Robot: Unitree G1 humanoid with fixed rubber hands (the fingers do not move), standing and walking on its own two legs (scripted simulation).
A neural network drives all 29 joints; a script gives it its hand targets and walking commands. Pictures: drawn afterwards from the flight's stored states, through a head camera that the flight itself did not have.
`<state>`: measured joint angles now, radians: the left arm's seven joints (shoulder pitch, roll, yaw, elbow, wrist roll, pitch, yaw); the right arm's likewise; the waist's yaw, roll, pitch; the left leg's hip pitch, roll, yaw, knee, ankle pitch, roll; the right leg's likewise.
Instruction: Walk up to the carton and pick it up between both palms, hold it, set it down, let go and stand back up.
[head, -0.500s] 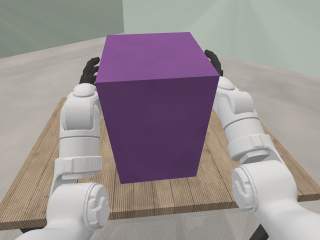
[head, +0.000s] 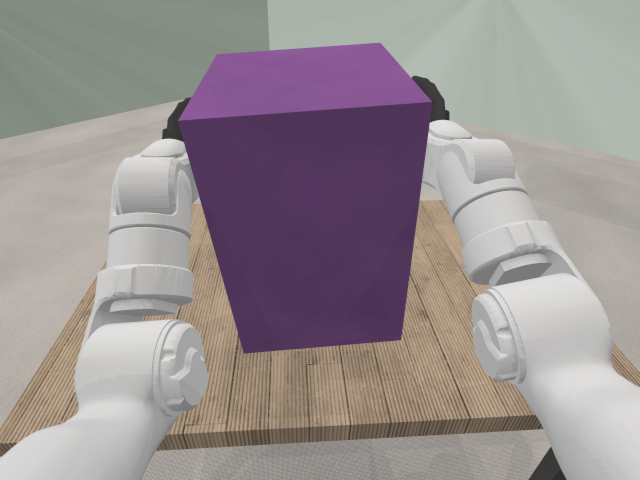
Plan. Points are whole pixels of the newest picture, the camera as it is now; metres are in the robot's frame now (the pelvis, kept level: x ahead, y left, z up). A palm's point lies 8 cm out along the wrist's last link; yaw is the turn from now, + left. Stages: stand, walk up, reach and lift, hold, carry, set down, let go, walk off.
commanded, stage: reach and lift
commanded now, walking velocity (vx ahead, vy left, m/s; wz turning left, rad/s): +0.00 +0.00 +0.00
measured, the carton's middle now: (311, 200) +0.37 -0.01 +0.25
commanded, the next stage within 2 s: hold in 0.24 s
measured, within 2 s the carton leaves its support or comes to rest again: neither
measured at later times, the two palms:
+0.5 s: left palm (172, 154) +0.37 +0.14 +0.31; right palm (432, 123) +0.37 -0.14 +0.35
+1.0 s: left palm (178, 135) +0.36 +0.13 +0.34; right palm (450, 110) +0.36 -0.16 +0.36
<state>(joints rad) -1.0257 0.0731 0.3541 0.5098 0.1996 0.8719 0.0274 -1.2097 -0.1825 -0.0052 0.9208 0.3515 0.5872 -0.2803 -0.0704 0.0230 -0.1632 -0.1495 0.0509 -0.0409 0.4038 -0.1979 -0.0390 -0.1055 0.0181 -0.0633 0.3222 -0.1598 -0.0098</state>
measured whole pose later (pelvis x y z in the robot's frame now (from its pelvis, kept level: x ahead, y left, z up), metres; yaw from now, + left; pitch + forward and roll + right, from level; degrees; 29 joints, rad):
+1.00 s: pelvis -0.01 -0.01 +0.00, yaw +0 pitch -2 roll -1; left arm -1.16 0.12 0.39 0.68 0.17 0.91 0.02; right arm -1.37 -0.22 0.02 1.08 0.37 0.68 -0.29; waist -0.05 0.04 -0.24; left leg -0.20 0.07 -0.06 0.42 -0.20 -0.06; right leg -0.15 0.04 -0.08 0.35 -0.17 -0.03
